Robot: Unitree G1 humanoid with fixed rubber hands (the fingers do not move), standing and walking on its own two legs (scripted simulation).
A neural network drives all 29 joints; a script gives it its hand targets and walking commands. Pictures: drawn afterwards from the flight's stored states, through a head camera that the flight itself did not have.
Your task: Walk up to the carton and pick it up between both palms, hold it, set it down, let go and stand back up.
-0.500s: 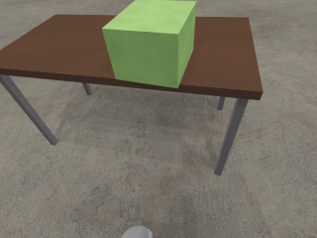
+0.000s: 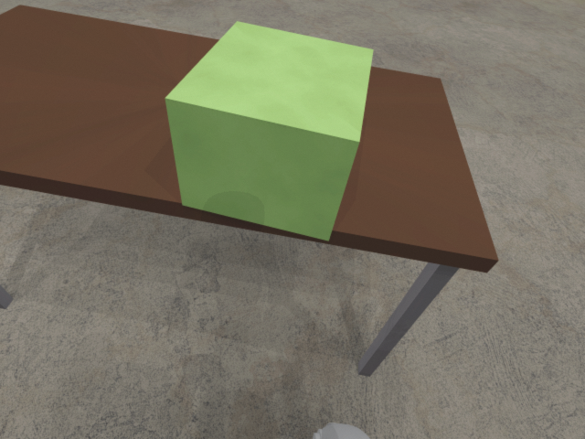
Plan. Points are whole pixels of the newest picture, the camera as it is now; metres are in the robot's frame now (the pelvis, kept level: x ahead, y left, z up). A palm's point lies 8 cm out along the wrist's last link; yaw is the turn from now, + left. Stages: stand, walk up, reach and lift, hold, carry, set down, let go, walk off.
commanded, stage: walk up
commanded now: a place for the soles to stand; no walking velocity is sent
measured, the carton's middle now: (280, 125) +0.64 +0.03 +0.09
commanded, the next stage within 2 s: none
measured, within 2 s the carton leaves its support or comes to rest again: neither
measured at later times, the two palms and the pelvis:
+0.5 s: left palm (142, 411) +0.21 +0.21 -0.14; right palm out of the picture +0.16 -0.24 -0.15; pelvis +0.11 -0.01 -0.02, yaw -3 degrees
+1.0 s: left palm (130, 410) +0.20 +0.22 -0.13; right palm (440, 426) +0.19 -0.24 -0.13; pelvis +0.13 -0.01 +0.00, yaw -4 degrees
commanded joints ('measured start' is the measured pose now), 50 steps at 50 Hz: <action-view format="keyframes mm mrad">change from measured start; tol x16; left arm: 1 10 -13 1 -90 8 -11 -14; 10 198 148 55 -59 -5 -26 36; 21 -194 46 -5 -99 -8 21 44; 50 -111 73 -49 135 -36 1 35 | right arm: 1 26 -192 -47 -44 -11 -38 -9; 20 138 -137 -12 29 17 59 -20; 25 -184 -225 -31 -34 42 61 -11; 50 -129 -186 7 102 34 59 0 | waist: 1 11 287 -10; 5 34 279 -34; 9 94 -112 -211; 19 -13 -121 -142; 23 22 197 -105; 50 35 59 -74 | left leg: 1 54 254 -201 -323 227 202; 7 -141 140 -17 7 349 99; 8 -179 93 15 151 288 61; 10 -223 -41 -34 460 -349 -14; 12 -278 -2 -106 545 -392 -24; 18 -66 28 -129 216 -242 -37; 21 150 22 -145 -73 184 -2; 24 -306 232 -446 -307 -79 136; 33 -1 89 -209 -201 264 40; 50 8 45 -171 -251 73 38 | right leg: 1 -68 -56 26 -245 141 9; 7 400 53 -87 -576 494 -32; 9 568 -200 264 -620 642 -120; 10 480 -365 534 -763 523 -208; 12 386 -365 536 -845 212 -297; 21 28 -174 118 -580 365 -123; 24 255 21 -6 -432 42 -38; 28 256 -77 85 -572 397 -77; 50 252 -99 101 -712 319 -67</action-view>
